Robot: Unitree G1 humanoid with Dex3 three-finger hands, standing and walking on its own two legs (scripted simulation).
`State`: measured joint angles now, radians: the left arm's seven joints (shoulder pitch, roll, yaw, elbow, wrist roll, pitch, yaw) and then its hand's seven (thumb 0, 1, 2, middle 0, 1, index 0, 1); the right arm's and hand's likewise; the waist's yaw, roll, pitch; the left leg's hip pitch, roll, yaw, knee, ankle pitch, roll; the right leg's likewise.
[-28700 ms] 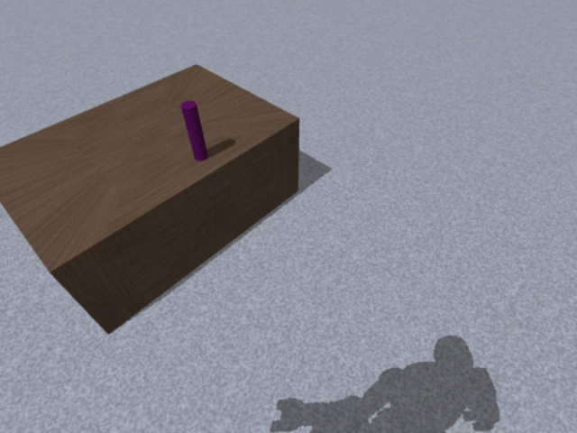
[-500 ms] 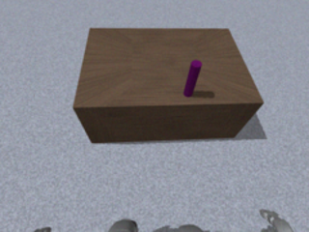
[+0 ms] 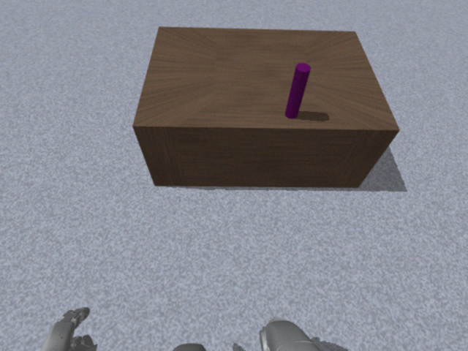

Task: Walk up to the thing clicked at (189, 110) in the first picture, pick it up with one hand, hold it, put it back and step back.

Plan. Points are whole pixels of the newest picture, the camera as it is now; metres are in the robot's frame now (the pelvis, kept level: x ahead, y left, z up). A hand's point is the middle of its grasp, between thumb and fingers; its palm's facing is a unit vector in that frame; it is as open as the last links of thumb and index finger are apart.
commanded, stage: step back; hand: right
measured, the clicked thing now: (296, 92) +0.95 -0.23 -0.23
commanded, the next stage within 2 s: stand in 1.36 s
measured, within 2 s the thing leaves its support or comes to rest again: neither
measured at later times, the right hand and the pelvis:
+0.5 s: hand out of the picture -0.08 -0.31 -0.15, palm faces -0.05 +0.92 -0.39, open 7.4 cm; pelvis -0.13 -0.03 +0.00, yaw +0 degrees
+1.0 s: hand out of the picture -0.04 -0.28 -0.14, palm faces -0.05 +0.92 -0.38, open 7.4 cm; pelvis -0.12 -0.02 +0.01, yaw +1 degrees
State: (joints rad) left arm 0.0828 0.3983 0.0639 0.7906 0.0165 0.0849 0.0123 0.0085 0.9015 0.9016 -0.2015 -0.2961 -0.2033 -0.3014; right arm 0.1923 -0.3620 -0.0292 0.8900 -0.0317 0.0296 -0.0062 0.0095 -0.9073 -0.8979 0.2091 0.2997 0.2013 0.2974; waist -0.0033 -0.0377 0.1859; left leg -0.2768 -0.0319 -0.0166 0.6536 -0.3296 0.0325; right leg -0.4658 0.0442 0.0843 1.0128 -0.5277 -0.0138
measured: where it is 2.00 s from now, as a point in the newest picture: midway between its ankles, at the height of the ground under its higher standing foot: outside the picture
